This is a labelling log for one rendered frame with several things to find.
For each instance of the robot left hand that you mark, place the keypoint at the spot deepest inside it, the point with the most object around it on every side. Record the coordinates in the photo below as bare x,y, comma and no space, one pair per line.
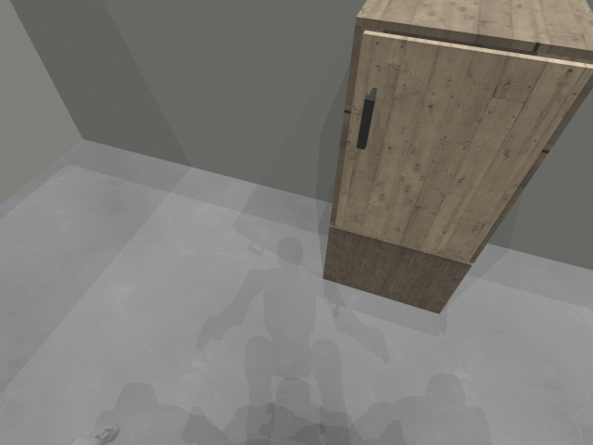
98,435

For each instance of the handle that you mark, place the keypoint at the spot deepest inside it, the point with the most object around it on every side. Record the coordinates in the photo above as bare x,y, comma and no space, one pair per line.
366,119

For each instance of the cupboard door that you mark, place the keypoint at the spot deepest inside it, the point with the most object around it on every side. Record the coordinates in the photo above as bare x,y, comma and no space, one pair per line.
454,130

